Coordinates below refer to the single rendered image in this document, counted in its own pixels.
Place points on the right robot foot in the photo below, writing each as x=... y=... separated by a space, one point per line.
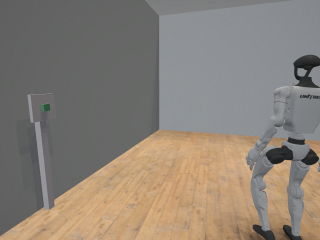
x=288 y=230

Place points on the robot left forearm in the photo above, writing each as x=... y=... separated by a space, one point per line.
x=267 y=135

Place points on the left robot hand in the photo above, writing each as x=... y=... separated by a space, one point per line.
x=253 y=155

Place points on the button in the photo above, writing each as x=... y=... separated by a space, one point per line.
x=45 y=107

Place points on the left robot upper arm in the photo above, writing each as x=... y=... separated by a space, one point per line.
x=280 y=99

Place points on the robot left shin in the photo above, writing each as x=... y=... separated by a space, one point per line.
x=261 y=203

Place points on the panel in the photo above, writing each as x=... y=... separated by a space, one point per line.
x=39 y=117

